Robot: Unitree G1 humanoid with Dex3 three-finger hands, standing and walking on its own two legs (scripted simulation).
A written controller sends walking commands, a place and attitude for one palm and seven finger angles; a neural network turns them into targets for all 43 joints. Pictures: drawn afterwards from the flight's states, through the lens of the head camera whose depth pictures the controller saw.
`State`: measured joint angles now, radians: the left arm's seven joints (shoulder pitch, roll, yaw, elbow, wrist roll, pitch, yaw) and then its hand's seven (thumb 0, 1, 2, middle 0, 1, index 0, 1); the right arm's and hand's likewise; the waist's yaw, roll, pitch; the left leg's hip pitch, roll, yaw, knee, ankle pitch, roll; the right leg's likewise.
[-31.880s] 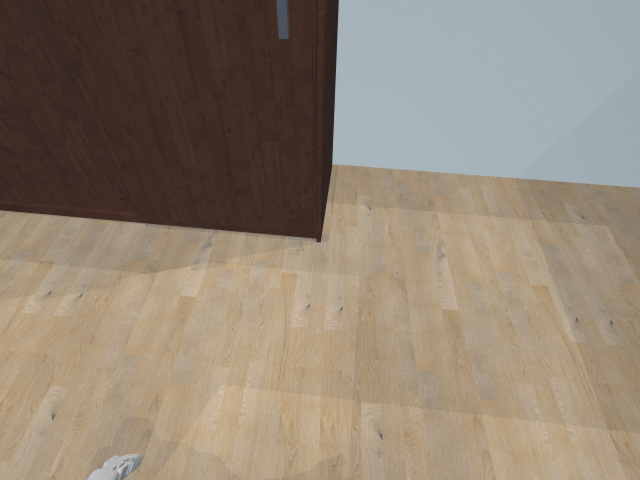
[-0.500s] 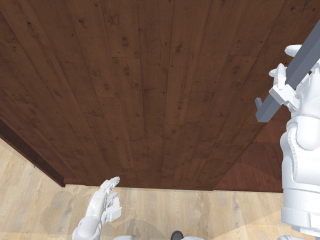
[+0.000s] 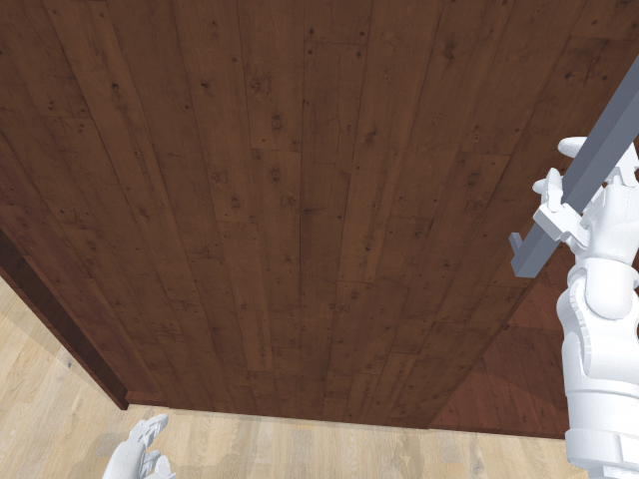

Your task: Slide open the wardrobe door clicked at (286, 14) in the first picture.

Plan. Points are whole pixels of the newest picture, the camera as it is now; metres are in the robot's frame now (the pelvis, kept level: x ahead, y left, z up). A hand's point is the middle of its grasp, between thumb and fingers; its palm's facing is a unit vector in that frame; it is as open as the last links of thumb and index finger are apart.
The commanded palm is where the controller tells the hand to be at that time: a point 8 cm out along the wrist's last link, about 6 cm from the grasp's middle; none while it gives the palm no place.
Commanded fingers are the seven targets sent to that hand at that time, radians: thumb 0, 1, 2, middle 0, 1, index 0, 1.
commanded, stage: stop walking and hold the door there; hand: right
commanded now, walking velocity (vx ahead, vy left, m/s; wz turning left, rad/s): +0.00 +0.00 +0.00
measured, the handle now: (581, 154) +0.40 -0.26 +0.25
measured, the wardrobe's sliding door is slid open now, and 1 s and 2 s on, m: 0.60 0.60 0.60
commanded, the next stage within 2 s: loosen the grip on the handle in 0.28 s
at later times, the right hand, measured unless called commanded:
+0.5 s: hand (560, 207) +0.36 -0.24 +0.21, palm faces +0.31 +0.95 -0.06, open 7.0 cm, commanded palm +0.31 -0.27 +0.19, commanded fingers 0.00 -0.05 -0.49 0.45 1.40 0.45 1.40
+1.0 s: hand (557, 216) +0.35 -0.24 +0.20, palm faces +0.36 +0.93 -0.08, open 14.9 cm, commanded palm +0.32 -0.27 +0.19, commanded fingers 0.00 0.55 -0.20 0.25 1.15 0.25 1.15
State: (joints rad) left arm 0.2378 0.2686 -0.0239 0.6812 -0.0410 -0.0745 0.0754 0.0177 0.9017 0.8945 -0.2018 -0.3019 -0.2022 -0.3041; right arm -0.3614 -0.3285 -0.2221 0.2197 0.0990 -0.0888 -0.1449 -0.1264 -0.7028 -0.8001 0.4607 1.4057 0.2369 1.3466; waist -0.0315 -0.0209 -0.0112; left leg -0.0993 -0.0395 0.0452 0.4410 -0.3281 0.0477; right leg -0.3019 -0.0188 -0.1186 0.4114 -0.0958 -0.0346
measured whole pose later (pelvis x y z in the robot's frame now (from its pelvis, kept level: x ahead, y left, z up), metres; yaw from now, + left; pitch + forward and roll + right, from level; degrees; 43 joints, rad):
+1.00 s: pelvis -0.05 -0.01 -0.02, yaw +0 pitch -1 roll +2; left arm 0.32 0.26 -0.01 0.75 -0.03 -0.12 0.05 0.02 0.90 0.89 -0.20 -0.30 -0.20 -0.30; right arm -0.53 -0.37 -0.27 0.47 0.07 -0.20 -0.13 -0.01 0.53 -0.21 0.30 1.21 0.19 1.14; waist 0.03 -0.03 -0.02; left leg -0.28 -0.07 0.04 0.64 -0.35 0.04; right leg -0.47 -0.01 -0.04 0.59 -0.12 -0.05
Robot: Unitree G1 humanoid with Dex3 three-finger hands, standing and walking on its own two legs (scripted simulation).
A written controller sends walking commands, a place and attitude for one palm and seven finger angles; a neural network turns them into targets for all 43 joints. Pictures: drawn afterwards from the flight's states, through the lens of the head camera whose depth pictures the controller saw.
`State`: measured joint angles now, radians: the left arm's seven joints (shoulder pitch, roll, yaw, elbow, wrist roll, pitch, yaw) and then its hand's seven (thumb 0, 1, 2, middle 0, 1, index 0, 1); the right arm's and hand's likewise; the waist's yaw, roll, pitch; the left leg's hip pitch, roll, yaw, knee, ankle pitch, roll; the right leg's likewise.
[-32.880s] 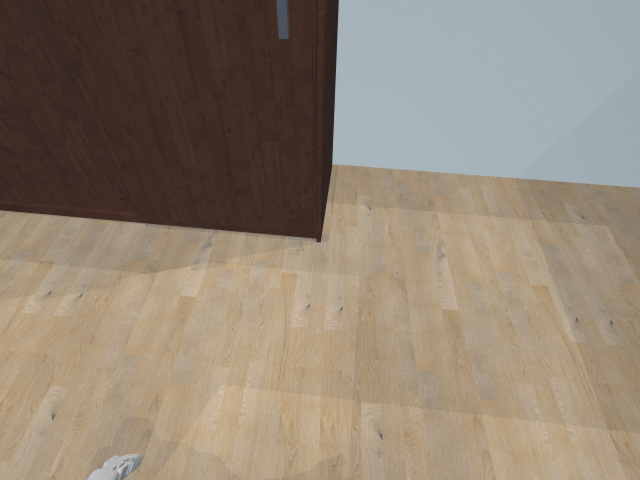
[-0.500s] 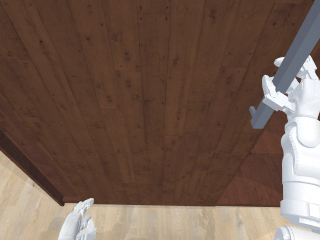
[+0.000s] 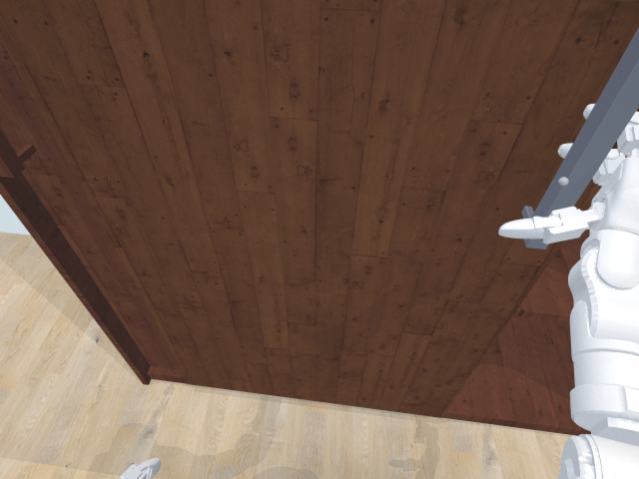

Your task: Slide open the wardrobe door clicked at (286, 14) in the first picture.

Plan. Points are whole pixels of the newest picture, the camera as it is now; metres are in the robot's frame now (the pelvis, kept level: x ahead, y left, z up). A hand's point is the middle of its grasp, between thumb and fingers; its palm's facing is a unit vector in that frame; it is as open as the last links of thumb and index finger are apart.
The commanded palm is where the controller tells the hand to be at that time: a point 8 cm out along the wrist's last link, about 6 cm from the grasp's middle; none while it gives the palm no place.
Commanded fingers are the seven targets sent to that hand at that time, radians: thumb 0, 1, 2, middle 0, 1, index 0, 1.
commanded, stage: slip the hand off the handle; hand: right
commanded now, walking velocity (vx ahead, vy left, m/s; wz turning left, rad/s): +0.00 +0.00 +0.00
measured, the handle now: (592, 120) +0.44 -0.25 +0.27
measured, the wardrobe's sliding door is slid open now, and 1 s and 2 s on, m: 0.60 0.60 0.60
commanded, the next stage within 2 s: draw the hand back to the body in 1.34 s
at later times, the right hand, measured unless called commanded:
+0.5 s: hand (637, 193) +0.39 -0.31 +0.22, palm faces +0.44 +0.89 -0.09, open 14.7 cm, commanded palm +0.36 -0.33 +0.21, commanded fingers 0.00 0.55 -0.20 0.25 1.15 0.25 1.15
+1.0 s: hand out of the picture +0.34 -0.31 +0.21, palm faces +0.42 +0.90 -0.09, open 14.7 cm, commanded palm +0.30 -0.34 +0.21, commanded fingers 0.00 0.55 -0.20 0.25 1.15 0.25 1.15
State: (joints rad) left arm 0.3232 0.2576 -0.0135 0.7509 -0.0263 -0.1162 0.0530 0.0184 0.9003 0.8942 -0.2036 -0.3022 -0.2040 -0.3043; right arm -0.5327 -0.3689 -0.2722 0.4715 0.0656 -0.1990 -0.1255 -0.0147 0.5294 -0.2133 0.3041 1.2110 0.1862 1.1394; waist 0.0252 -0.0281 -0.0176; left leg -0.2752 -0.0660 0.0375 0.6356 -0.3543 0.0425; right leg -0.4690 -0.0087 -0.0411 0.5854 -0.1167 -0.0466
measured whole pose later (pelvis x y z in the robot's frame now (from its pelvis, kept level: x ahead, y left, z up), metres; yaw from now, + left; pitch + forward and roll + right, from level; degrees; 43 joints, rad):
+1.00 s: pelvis +0.02 -0.02 +0.00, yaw +0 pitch +0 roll +2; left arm 0.25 0.24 -0.05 0.67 -0.04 -0.12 0.10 0.02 0.90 0.89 -0.21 -0.30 -0.21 -0.30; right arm -0.22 -0.42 -0.43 0.17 0.18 -0.11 0.03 -0.02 0.55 -0.20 0.26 1.16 0.25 1.15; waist -0.03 -0.03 -0.04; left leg -0.21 -0.05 0.02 0.58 -0.36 0.02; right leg -0.43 0.01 -0.06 0.58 -0.15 -0.07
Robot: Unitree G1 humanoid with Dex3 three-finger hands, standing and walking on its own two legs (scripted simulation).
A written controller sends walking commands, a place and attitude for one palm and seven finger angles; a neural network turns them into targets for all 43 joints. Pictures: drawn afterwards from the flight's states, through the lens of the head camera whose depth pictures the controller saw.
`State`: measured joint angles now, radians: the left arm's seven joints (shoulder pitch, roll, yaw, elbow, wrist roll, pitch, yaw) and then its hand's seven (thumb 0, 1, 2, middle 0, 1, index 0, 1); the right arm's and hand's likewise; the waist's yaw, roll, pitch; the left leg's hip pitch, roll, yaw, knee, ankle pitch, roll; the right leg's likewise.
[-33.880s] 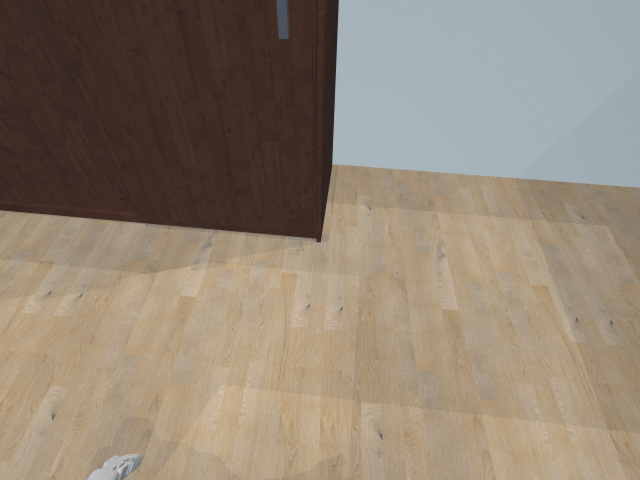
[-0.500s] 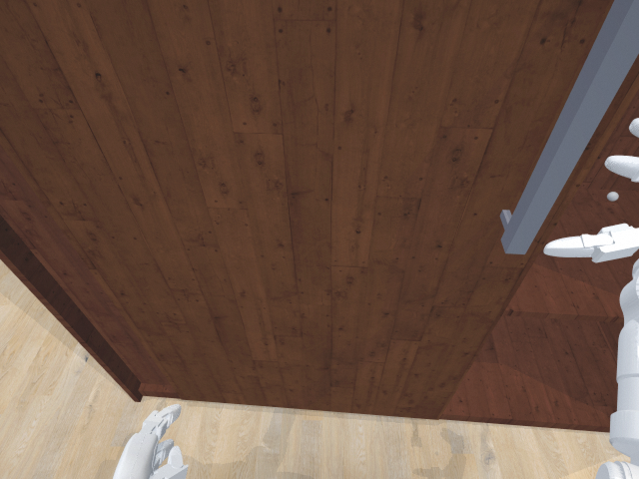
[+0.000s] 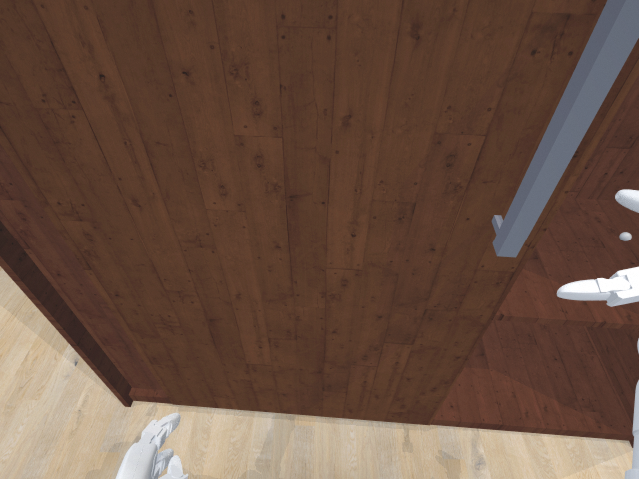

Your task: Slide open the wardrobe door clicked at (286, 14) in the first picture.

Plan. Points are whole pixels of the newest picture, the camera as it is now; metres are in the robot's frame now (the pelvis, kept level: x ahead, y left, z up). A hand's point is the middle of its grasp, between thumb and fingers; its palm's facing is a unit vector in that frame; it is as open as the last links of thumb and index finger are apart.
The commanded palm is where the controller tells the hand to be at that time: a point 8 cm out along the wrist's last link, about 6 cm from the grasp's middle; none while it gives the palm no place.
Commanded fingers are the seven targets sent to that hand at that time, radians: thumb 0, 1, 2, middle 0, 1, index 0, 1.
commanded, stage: slip the hand off the handle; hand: right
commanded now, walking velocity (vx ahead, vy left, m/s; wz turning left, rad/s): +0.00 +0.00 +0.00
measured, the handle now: (552, 130) +0.42 -0.24 +0.27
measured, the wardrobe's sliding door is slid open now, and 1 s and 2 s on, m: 0.60 0.60 0.60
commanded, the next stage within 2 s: draw the hand back to the body in 0.34 s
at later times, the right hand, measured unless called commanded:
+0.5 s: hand out of the picture +0.24 -0.29 +0.21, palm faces +0.41 +0.91 -0.10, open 14.7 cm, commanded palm +0.21 -0.32 +0.20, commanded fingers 0.00 0.55 -0.20 0.25 1.15 0.25 1.15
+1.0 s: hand out of the picture +0.21 -0.27 +0.17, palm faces +0.15 +0.98 -0.10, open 14.5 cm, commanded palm +0.17 -0.32 +0.20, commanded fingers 0.00 0.26 -0.34 0.24 0.98 0.24 0.98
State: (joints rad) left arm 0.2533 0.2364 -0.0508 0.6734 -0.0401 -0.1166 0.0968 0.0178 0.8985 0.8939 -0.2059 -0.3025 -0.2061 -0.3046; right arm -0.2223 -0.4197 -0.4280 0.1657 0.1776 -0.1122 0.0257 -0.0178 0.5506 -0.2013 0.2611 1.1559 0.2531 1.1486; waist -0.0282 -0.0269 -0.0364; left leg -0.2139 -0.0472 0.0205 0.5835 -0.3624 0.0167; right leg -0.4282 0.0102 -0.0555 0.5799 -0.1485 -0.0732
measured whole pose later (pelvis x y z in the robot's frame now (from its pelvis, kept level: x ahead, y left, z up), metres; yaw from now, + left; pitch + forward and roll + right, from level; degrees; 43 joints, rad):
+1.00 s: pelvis +0.00 +0.00 +0.00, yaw -2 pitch -5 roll +3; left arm 0.19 0.27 -0.09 0.60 -0.08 -0.24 0.10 0.02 0.90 0.89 -0.20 -0.30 -0.20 -0.30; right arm 0.13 -0.44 -0.42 -0.21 0.35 0.26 0.33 -0.02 0.50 -0.22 0.26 1.13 0.25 1.12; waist -0.09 -0.05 -0.05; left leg -0.11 -0.04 0.05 0.54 -0.35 0.01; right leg -0.35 0.02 -0.02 0.57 -0.15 -0.07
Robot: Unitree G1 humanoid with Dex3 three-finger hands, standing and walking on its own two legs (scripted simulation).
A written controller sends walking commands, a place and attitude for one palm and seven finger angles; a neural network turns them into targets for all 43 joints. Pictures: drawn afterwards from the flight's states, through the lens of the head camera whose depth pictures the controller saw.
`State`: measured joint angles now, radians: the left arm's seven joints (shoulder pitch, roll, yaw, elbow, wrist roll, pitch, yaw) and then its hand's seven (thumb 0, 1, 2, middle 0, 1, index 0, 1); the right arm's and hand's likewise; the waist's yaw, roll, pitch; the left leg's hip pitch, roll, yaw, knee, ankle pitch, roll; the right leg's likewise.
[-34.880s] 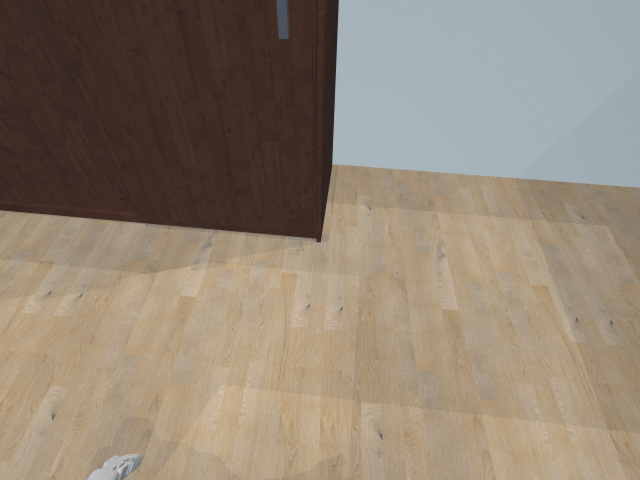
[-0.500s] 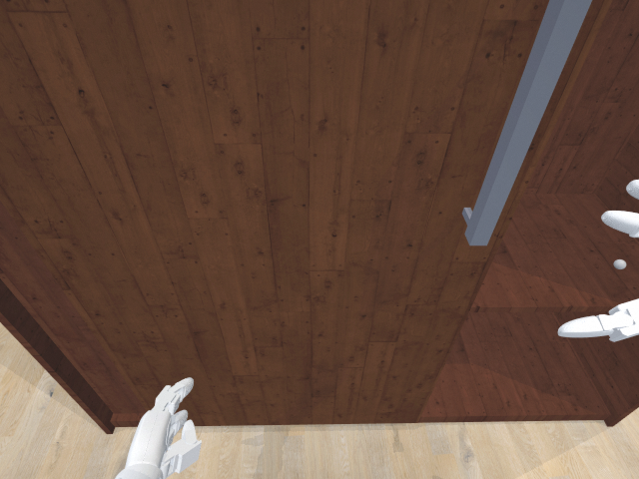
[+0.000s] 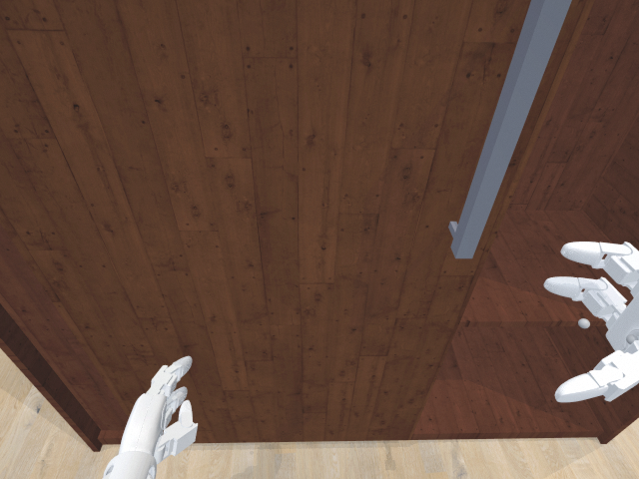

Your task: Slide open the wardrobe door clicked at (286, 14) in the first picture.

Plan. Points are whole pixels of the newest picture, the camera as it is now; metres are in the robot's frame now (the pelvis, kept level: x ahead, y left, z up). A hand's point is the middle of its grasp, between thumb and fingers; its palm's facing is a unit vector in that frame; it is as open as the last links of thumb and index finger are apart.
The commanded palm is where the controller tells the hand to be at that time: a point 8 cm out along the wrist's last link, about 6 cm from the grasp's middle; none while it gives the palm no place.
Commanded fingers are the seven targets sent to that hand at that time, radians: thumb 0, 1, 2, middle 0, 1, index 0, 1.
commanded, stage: draw the hand back to the body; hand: right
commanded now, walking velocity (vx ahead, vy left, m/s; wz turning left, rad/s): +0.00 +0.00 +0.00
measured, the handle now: (491, 141) +0.43 -0.22 +0.26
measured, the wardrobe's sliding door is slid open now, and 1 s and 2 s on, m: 0.60 0.60 0.60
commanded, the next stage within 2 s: step back with the hand held close in 1.04 s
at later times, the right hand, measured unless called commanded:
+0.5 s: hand (587, 324) +0.21 -0.26 +0.18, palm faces +0.40 +0.87 -0.30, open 10.4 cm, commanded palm +0.16 -0.30 +0.19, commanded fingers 0.00 -0.65 -0.78 0.21 0.45 0.21 0.45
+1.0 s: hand (568, 320) +0.22 -0.24 +0.18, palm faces +0.42 +0.85 -0.32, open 7.5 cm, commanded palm +0.17 -0.28 +0.19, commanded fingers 0.00 -0.90 -0.90 0.20 0.30 0.20 0.30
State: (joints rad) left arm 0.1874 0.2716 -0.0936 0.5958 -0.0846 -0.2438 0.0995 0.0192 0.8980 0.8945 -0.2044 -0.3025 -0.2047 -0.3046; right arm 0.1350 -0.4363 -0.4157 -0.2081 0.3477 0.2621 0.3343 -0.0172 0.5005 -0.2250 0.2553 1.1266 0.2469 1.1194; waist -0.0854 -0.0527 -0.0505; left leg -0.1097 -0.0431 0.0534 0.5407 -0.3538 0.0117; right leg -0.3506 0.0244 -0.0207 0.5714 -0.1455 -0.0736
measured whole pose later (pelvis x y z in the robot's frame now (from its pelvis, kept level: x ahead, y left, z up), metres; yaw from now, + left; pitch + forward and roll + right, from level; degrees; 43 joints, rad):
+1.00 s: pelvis +0.02 +0.01 +0.02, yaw +3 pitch -7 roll +1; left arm 0.17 0.22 -0.06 0.65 0.01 -0.14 0.07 0.02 0.90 0.89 -0.21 -0.30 -0.21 -0.30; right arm 0.42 -0.35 -0.33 -0.39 0.10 -0.10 -0.10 0.01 -0.88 -0.89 0.21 0.31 0.21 0.31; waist -0.09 -0.04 0.03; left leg 0.06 -0.05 0.00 0.33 -0.27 0.03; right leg -0.17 0.03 -0.03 0.38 -0.09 -0.06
